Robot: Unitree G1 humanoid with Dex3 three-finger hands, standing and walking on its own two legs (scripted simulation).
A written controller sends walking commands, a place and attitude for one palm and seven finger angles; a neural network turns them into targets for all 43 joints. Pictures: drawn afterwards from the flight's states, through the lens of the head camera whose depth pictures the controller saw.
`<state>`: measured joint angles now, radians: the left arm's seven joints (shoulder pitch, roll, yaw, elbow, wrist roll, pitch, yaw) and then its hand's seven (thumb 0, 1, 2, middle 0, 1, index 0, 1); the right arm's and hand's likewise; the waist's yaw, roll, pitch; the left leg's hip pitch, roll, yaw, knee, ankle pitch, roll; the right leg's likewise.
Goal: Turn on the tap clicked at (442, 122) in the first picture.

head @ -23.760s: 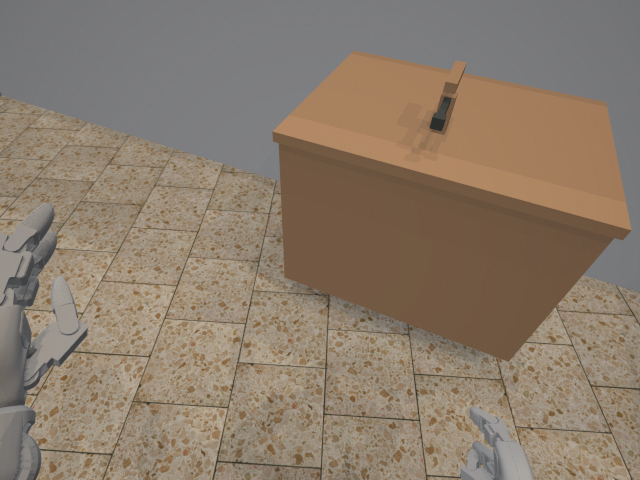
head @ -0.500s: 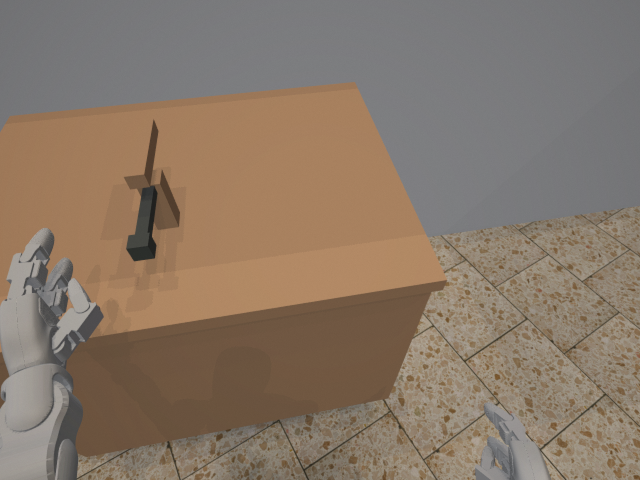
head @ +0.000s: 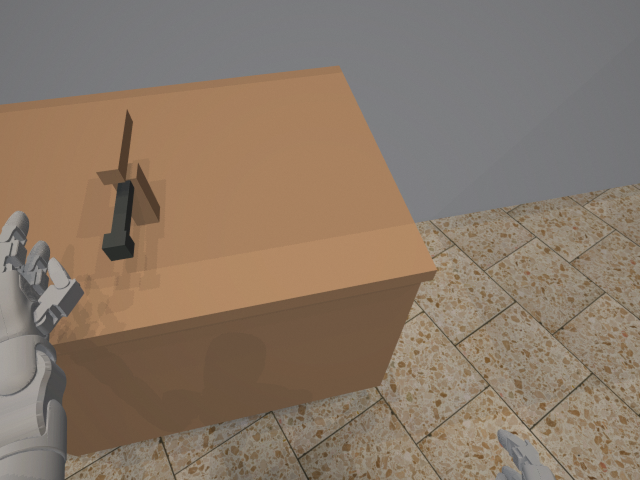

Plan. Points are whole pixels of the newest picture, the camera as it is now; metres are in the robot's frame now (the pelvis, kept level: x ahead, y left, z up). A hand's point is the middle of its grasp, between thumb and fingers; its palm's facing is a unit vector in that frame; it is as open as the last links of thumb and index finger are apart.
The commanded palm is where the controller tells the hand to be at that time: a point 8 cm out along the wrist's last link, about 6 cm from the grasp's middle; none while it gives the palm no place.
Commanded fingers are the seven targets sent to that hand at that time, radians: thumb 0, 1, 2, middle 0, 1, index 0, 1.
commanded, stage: reach beside the lever's end, fingers flat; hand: left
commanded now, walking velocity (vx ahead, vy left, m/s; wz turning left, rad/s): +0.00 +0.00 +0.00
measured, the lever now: (118, 245) +0.38 +0.29 +0.06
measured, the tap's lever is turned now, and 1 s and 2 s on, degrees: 0 0 10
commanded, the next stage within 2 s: push the lever round in 0.64 s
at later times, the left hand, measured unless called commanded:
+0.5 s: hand (88, 264) +0.35 +0.32 +0.06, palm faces +0.48 -0.87 -0.10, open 7.8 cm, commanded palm +0.31 +0.36 +0.06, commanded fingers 0.00 0.90 0.90 -0.15 -0.15 -0.15 -0.15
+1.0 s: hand (96, 268) +0.35 +0.31 +0.05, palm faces +0.49 -0.87 -0.09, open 7.8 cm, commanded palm +0.31 +0.35 +0.06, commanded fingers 0.00 0.90 0.90 -0.15 -0.15 -0.15 -0.15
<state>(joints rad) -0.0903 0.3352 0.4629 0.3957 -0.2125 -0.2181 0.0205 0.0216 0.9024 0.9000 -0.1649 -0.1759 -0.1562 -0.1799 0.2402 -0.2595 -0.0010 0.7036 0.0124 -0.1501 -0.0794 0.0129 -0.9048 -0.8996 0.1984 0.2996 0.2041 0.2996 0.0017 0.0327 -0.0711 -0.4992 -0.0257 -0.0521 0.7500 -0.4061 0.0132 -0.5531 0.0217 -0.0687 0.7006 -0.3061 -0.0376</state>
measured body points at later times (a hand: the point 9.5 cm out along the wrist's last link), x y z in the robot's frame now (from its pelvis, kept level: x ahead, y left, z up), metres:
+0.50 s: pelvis +0.00 +0.01 -0.01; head +0.07 +0.01 +0.44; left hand +0.32 +0.37 +0.06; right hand +0.09 -0.26 -0.12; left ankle -0.02 +0.11 -0.71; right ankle +0.02 -0.10 -0.71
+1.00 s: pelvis +0.00 +0.02 -0.01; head +0.06 +0.02 +0.44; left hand +0.32 +0.36 +0.06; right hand +0.12 -0.24 -0.12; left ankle -0.02 +0.11 -0.71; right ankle +0.02 -0.10 -0.71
